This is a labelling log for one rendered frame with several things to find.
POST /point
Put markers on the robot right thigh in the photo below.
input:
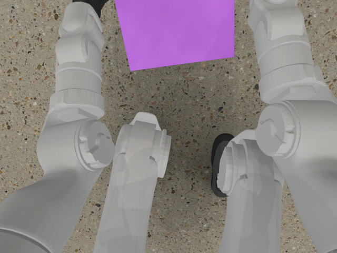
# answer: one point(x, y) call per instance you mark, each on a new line
point(254, 202)

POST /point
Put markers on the robot left upper arm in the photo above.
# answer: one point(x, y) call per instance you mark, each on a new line
point(41, 217)

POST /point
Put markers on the robot right upper arm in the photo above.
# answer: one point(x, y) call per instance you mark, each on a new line
point(301, 137)

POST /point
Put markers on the carton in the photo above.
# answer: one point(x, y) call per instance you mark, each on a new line
point(158, 33)

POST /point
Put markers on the robot left hand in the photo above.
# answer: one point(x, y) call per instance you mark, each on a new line
point(96, 4)

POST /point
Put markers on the robot right forearm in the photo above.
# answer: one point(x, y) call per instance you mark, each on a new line
point(283, 53)

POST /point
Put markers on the robot right foot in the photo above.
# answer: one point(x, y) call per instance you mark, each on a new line
point(219, 144)

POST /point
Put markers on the robot left forearm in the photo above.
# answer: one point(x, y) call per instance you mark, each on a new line
point(78, 70)

